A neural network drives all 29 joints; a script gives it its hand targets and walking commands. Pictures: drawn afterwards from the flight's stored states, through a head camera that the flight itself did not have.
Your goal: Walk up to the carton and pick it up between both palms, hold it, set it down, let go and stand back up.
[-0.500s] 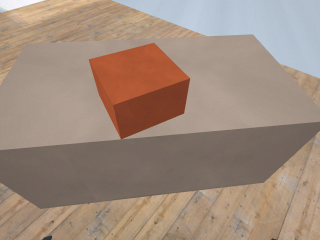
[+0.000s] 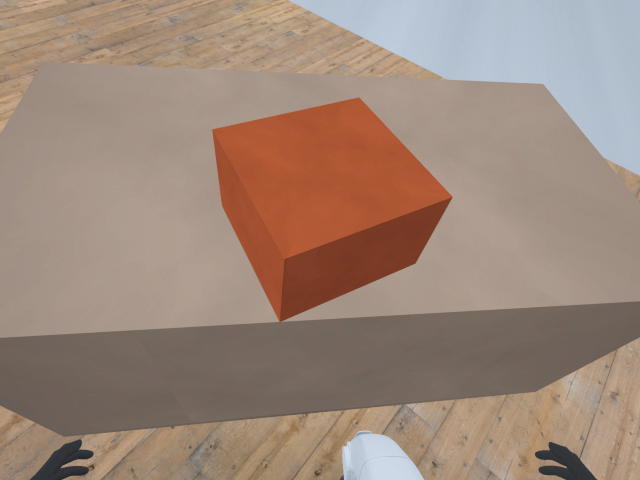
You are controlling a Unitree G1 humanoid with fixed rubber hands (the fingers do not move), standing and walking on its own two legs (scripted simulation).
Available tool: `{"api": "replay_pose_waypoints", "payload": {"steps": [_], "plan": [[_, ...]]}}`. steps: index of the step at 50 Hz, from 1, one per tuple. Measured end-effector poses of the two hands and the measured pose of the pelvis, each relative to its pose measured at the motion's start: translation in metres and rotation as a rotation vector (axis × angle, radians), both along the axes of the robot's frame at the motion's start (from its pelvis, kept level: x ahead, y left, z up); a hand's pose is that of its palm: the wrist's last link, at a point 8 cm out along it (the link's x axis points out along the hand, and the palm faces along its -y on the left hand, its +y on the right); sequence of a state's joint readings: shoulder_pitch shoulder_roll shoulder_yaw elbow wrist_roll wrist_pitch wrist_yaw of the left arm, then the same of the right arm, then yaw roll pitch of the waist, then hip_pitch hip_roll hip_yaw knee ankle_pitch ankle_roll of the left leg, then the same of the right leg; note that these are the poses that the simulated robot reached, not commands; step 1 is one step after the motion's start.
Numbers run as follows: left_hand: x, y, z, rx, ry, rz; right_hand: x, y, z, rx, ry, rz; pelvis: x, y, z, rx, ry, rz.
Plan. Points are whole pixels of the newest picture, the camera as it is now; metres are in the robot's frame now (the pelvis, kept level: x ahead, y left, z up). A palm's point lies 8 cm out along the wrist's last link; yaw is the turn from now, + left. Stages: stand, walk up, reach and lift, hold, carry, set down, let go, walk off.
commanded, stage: walk up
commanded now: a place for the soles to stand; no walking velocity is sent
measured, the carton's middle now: (322, 202) +0.53 -0.03 -0.03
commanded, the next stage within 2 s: none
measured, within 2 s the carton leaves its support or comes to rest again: neither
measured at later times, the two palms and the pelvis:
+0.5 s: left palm (61, 435) +0.18 +0.30 -0.07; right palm (578, 447) +0.15 -0.36 -0.08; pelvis +0.03 -0.03 -0.01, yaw +2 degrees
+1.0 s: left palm out of the picture +0.11 +0.28 -0.09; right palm out of the picture +0.11 -0.37 -0.09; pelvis +0.02 -0.04 +0.00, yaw +4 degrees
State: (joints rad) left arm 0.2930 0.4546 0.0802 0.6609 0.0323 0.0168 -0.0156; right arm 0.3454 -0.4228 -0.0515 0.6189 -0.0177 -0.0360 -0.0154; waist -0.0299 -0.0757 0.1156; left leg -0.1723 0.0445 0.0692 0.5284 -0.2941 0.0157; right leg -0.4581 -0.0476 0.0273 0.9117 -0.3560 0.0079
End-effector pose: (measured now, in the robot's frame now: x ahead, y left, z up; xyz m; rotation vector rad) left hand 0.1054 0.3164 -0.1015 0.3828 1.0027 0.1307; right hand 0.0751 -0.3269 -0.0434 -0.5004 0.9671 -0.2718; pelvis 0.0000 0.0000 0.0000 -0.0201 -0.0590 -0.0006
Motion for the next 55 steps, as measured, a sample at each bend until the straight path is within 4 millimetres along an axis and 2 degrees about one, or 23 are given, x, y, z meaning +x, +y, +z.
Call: {"api": "replay_pose_waypoints", "payload": {"steps": [3, 7, 11, 17, 25, 42, 48, 55], "plan": [[0.027, -0.008, 0.001, -0.008, -0.025, -0.011, 0.018, -0.001, -0.004, 0.013, 0.0, 0.016, 0.011, -0.003, -0.003, 0.001, 0.0, 0.011], [0.057, -0.022, -0.001, 0.0, -0.063, -0.008, 0.044, -0.01, -0.021, 0.043, 0.0, 0.038, 0.027, -0.014, -0.013, 0.015, 0.002, 0.023], [0.077, -0.03, 0.008, 0.002, -0.094, 0.0, 0.069, -0.016, -0.032, 0.062, -0.017, 0.043, 0.033, -0.019, -0.015, 0.005, 0.008, 0.028], [0.091, -0.028, 0.023, 0.023, -0.124, 0.008, 0.079, -0.02, -0.037, 0.068, 0.008, 0.062, 0.036, -0.021, -0.011, 0.02, 0.018, 0.036], [0.075, -0.018, 0.027, 0.041, -0.09, 0.056, 0.075, -0.033, -0.033, 0.06, 0.027, 0.047, 0.033, -0.027, -0.005, 0.025, 0.011, 0.042], [0.013, -0.036, 0.011, -0.002, 0.038, 0.148, 0.049, -0.037, -0.043, 0.102, 0.101, 0.009, 0.02, -0.039, 0.004, 0.031, 0.015, 0.062], [0.005, -0.036, 0.011, 0.003, 0.052, 0.164, 0.038, -0.039, -0.048, 0.106, 0.131, -0.004, 0.017, -0.041, 0.004, 0.031, 0.017, 0.066], [0.007, -0.036, 0.012, 0.003, 0.046, 0.172, 0.032, -0.039, -0.051, 0.108, 0.154, -0.01, 0.017, -0.041, 0.005, 0.031, 0.022, 0.071]]}}
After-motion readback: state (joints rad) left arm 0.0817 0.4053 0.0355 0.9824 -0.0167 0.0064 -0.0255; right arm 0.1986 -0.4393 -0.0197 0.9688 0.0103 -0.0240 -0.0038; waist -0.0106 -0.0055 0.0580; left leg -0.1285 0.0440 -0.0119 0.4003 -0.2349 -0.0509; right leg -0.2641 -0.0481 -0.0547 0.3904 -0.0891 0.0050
